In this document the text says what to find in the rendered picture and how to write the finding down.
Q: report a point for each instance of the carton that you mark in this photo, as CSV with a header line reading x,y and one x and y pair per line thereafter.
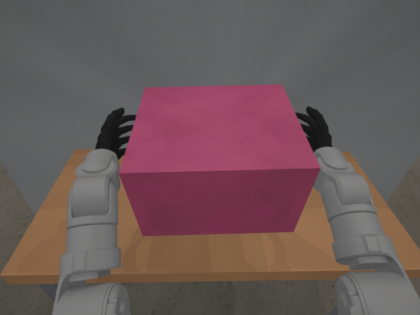
x,y
230,159

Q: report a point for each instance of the right robot hand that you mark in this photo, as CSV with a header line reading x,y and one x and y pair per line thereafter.
x,y
318,131

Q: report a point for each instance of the right robot forearm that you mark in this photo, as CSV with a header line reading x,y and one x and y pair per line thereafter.
x,y
359,240

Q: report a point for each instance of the left robot forearm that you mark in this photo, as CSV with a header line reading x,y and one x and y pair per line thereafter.
x,y
92,216

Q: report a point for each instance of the robot left upper arm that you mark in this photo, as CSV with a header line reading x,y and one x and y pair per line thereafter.
x,y
101,299

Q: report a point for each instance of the left robot hand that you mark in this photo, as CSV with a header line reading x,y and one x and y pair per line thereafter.
x,y
110,132

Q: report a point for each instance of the robot right upper arm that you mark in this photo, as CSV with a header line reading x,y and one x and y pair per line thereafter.
x,y
375,293

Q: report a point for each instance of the table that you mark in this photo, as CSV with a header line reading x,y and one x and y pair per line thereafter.
x,y
305,254

